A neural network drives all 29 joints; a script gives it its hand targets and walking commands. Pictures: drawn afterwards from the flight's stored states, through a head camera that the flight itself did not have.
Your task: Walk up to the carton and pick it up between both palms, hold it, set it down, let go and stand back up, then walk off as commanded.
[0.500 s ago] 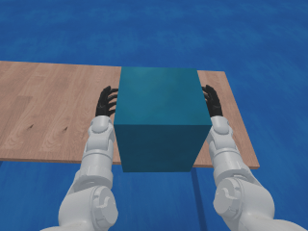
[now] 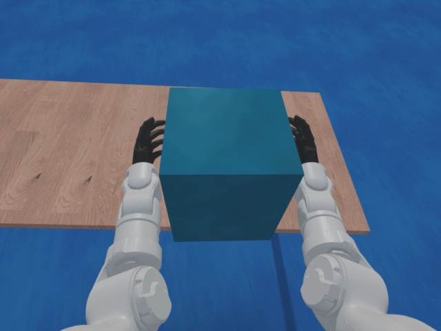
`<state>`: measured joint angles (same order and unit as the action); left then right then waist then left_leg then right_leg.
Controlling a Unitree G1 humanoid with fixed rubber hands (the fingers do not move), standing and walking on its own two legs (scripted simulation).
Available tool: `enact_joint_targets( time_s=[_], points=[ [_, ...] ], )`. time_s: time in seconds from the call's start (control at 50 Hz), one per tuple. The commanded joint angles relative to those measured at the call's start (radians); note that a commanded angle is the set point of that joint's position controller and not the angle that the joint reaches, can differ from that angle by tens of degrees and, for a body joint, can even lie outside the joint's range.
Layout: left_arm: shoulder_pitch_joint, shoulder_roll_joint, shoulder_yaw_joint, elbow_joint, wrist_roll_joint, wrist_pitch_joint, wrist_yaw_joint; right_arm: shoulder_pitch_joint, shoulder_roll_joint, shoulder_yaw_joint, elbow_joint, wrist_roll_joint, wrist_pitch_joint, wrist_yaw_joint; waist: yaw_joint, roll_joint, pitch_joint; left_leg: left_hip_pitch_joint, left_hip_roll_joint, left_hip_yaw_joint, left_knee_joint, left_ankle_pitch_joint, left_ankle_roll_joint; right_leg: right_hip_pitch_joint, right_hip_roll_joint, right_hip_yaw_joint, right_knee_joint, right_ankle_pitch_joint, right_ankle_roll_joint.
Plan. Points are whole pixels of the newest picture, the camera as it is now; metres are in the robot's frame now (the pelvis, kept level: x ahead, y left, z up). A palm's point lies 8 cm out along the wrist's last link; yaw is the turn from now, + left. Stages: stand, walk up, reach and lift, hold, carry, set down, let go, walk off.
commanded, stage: set down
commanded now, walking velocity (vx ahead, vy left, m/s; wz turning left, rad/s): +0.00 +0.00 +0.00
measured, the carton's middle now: (224, 169) +0.40 +0.03 +0.03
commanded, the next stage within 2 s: none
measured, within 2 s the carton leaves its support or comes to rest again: neither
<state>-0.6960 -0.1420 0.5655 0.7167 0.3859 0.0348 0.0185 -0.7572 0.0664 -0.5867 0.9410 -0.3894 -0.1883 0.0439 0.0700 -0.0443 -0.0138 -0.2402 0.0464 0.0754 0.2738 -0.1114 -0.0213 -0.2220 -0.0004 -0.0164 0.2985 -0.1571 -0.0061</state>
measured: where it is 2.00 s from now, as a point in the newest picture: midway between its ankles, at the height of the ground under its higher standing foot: outside the picture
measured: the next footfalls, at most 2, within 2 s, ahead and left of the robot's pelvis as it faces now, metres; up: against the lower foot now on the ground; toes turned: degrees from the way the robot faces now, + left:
none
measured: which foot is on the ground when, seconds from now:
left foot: down 0.00-1.00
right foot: down 0.00-1.00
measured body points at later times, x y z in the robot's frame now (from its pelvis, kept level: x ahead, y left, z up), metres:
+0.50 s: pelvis +0.00 +0.00 -0.01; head +0.04 +0.02 +0.44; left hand +0.41 +0.19 +0.06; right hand +0.44 -0.12 +0.06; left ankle +0.01 +0.13 -0.75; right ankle -0.01 -0.11 -0.75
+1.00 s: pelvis -0.02 -0.01 -0.01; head +0.03 +0.00 +0.43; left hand +0.35 +0.22 +0.03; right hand +0.40 -0.17 +0.04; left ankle +0.01 +0.13 -0.75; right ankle -0.01 -0.11 -0.75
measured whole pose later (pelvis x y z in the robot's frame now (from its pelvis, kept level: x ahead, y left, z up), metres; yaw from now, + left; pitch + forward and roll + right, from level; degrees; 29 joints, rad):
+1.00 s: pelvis -0.02 -0.01 -0.01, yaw +1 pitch +16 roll -1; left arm -0.51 0.16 0.07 0.76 -0.14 -0.10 0.10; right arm -0.61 -0.27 0.08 0.92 0.34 -0.17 0.01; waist 0.06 -0.01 -0.19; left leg -0.59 0.08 0.02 0.44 -0.13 -0.04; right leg -0.53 0.03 -0.06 0.40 -0.15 -0.03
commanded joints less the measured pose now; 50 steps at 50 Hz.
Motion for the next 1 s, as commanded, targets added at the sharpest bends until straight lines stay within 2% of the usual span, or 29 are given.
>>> enact_joint_targets(
  time_s=[0.0,0.02,0.08,0.12,0.22,0.24,0.3,0.34,0.4,0.44,0.46,0.48,0.5,0.56,0.58,0.62,0.64,0.66,0.68,0.7,0.72,0.76,0.8,0.82,0.84,0.86,0.9,0.92,0.98],
  points=[
    [-0.468,-0.195,-0.189,-0.034,0.014,-0.026,-0.033,-0.429,0.256,0.198,-0.015,-0.037,-0.004,0.089,0.021,0.009,-0.419,0.157,-0.043,0.099,0.005,0.234,0.031,0.161,0.006,-0.064,-0.008,0.232,0.048],
    [-0.453,-0.268,-0.175,-0.054,0.03,-0.029,-0.033,-0.431,0.334,0.217,-0.037,-0.052,-0.005,0.091,0.045,0.014,-0.423,0.134,-0.045,0.104,0.012,0.241,0.036,0.176,0.004,-0.058,0.0,0.228,0.054],
    [-0.44,-0.229,-0.204,-0.067,0.008,-0.033,-0.008,-0.422,0.215,0.184,-0.017,-0.013,-0.007,0.073,0.003,0.054,-0.446,0.205,-0.034,0.088,0.032,0.318,0.01,0.135,0.02,-0.079,-0.002,0.244,0.045],
    [-0.419,-0.2,-0.178,-0.039,0.025,-0.03,-0.008,-0.418,0.265,0.21,-0.031,-0.015,0.004,0.076,0.039,0.03,-0.419,0.175,-0.041,0.092,0.009,0.229,0.033,0.149,0.01,-0.067,-0.017,0.179,0.047],
    [-0.429,-0.069,-0.178,-0.048,-0.024,-0.051,0.049,-0.431,0.044,0.191,-0.015,0.034,-0.001,0.051,0.023,0.032,-0.453,0.198,-0.029,0.072,0.047,0.29,0.013,0.083,0.037,-0.067,-0.009,0.152,0.027],
    [-0.447,-0.146,-0.193,-0.064,-0.034,-0.044,0.047,-0.453,0.137,0.205,-0.017,0.022,0.003,0.049,0.022,0.027,-0.422,0.189,-0.027,0.073,0.039,0.247,0.02,0.07,0.034,-0.073,-0.011,0.129,0.035],
    [-0.452,0.114,-0.209,-0.063,-0.108,-0.074,0.117,-0.445,-0.172,0.243,0.036,0.157,0.004,0.004,0.018,0.062,-0.533,0.177,-0.024,0.07,0.074,0.27,0.002,0.048,0.038,-0.048,-0.001,0.139,0.009],
    [-0.488,0.161,-0.252,-0.011,-0.185,-0.081,0.136,-0.524,-0.177,0.323,0.008,0.245,0.017,-0.033,0.041,0.026,-0.535,0.146,-0.024,0.065,0.095,0.284,0.008,0.044,0.044,-0.034,0.016,0.183,0.02],
    [-0.521,0.244,-0.325,-0.017,-0.277,-0.112,0.19,-0.571,-0.295,0.446,0.029,0.423,0.012,-0.068,0.05,0.057,-0.73,0.116,-0.024,0.049,0.166,0.374,-0.016,0.044,0.066,-0.015,0.055,0.293,-0.001],
    [-0.392,0.215,-0.4,-0.004,-0.337,-0.114,0.185,-0.487,-0.367,0.493,0.044,0.508,0.003,-0.082,0.016,0.057,-0.764,0.093,-0.02,0.011,0.192,0.467,-0.029,0.094,0.072,-0.016,0.091,0.434,-0.004],
    [-0.481,0.254,-0.374,0.082,-0.354,-0.128,0.18,-0.57,-0.347,0.528,0.064,0.532,0.012,-0.097,0.05,0.027,-0.736,0.032,-0.028,0.026,0.202,0.4,-0.018,0.058,0.059,0.001,0.09,0.378,0.006],
    [-0.356,0.244,-0.413,-0.023,-0.377,-0.132,0.172,-0.449,-0.373,0.537,0.053,0.572,0.001,-0.093,-0.003,0.024,-0.779,0.069,-0.016,-0.003,0.208,0.504,-0.021,0.137,0.06,0.001,0.115,0.54,0.008],
    [-0.362,0.27,-0.419,0.008,-0.379,-0.145,0.168,-0.441,-0.389,0.561,0.051,0.604,-0.005,-0.091,0.012,0.038,-0.784,0.019,-0.018,-0.012,0.219,0.491,-0.022,0.137,0.054,0.005,0.136,0.584,0.008],
    [-0.494,0.343,-0.4,0.193,-0.403,-0.171,0.145,-0.587,-0.417,0.583,0.082,0.625,-0.006,-0.098,0.055,0.034,-0.702,-0.076,-0.021,0.003,0.198,0.338,-0.026,0.055,0.045,0.007,0.125,0.388,0.028],
    [-0.568,0.366,-0.403,0.198,-0.435,-0.186,0.145,-0.63,-0.418,0.609,0.093,0.649,-0.007,-0.094,0.045,0.004,-0.725,-0.094,-0.025,0.017,0.213,0.313,-0.022,0.011,0.047,0.008,0.136,0.33,0.036],
    [-0.508,0.338,-0.441,0.095,-0.475,-0.236,0.151,-0.548,-0.448,0.601,0.065,0.671,-0.041,-0.079,0.008,0.014,-0.857,-0.03,-0.014,-0.005,0.241,0.384,-0.029,-0.007,0.051,0.006,0.149,0.4,0.022],
    [-0.48,0.347,-0.438,0.071,-0.465,-0.251,0.147,-0.518,-0.447,0.606,0.038,0.676,-0.056,-0.083,0.027,0.072,-0.951,-0.016,-0.025,0.0,0.264,0.459,-0.041,0.021,0.051,0.0,0.17,0.523,0.013],
    [-0.363,0.342,-0.484,-0.047,-0.471,-0.251,0.14,-0.403,-0.481,0.597,0.028,0.691,-0.076,-0.077,-0.035,0.102,-0.997,0.068,-0.017,-0.028,0.269,0.542,-0.061,0.037,0.069,-0.019,0.165,0.574,0.002],
    [-0.437,0.363,-0.465,0.01,-0.48,-0.256,0.13,-0.489,-0.48,0.613,-0.005,0.688,-0.084,-0.077,0.0,0.09,-0.988,0.023,-0.027,-0.018,0.278,0.535,-0.053,0.037,0.061,-0.004,0.171,0.608,0.02],
    [-0.348,0.365,-0.461,-0.021,-0.467,-0.244,0.118,-0.386,-0.496,0.607,0.01,0.698,-0.078,-0.071,-0.017,0.098,-0.939,0.009,-0.023,-0.031,0.255,0.493,-0.048,0.055,0.055,-0.008,0.169,0.607,0.023],
    [-0.367,0.389,-0.431,0.045,-0.465,-0.233,0.102,-0.428,-0.5,0.627,0.022,0.71,-0.068,-0.071,0.005,0.047,-0.846,-0.005,-0.022,-0.02,0.236,0.464,-0.039,0.058,0.058,-0.008,0.156,0.549,0.035],
    [-0.434,0.394,-0.46,0.08,-0.517,-0.23,0.089,-0.478,-0.508,0.609,0.024,0.707,-0.044,-0.064,-0.023,0.018,-0.741,-0.053,-0.022,-0.029,0.206,0.325,-0.026,-0.009,0.049,-0.003,0.117,0.37,0.034],
    [-0.39,0.392,-0.486,0.037,-0.523,-0.231,0.086,-0.436,-0.491,0.632,0.003,0.731,-0.038,-0.049,-0.003,0.051,-0.716,-0.028,-0.017,-0.026,0.198,0.285,-0.025,-0.054,0.04,0.009,0.106,0.293,0.029],
    [-0.204,0.345,-0.525,-0.149,-0.515,-0.217,0.089,-0.251,-0.506,0.644,-0.038,0.736,-0.056,-0.04,-0.031,0.08,-0.802,0.095,0.0,-0.055,0.196,0.424,-0.035,0.005,0.062,-0.015,0.109,0.406,0.008],
    [-0.331,0.385,-0.499,-0.051,-0.532,-0.22,0.095,-0.372,-0.518,0.638,-0.059,0.74,-0.045,-0.038,-0.001,0.056,-0.814,0.046,-0.014,-0.036,0.214,0.379,-0.03,-0.053,0.064,-0.009,0.108,0.326,0.009],
    [-0.201,0.394,-0.486,-0.151,-0.518,-0.212,0.094,-0.26,-0.486,0.667,-0.151,0.755,-0.058,-0.034,0.005,0.053,-0.89,0.068,-0.017,-0.037,0.22,0.434,-0.028,0.024,0.059,-0.001,0.118,0.433,0.015],
    [-0.251,0.419,-0.472,-0.13,-0.517,-0.203,0.083,-0.34,-0.484,0.646,-0.212,0.739,-0.036,-0.037,0.009,0.048,-0.823,-0.016,-0.037,-0.032,0.206,0.377,-0.013,0.061,0.045,0.02,0.116,0.42,0.032],
    [-0.279,0.416,-0.489,-0.111,-0.525,-0.189,0.081,-0.371,-0.517,0.609,-0.199,0.716,-0.033,-0.038,-0.019,0.049,-0.766,-0.031,-0.033,-0.042,0.181,0.319,-0.007,0.021,0.05,0.003,0.112,0.348,0.028],
    [-0.134,0.399,-0.491,-0.282,-0.525,-0.16,0.083,-0.214,-0.512,0.612,-0.272,0.734,-0.013,-0.028,-0.011,0.038,-0.722,0.06,-0.021,-0.042,0.162,0.334,-0.004,0.026,0.055,-0.001,0.092,0.32,0.024]
  ],
)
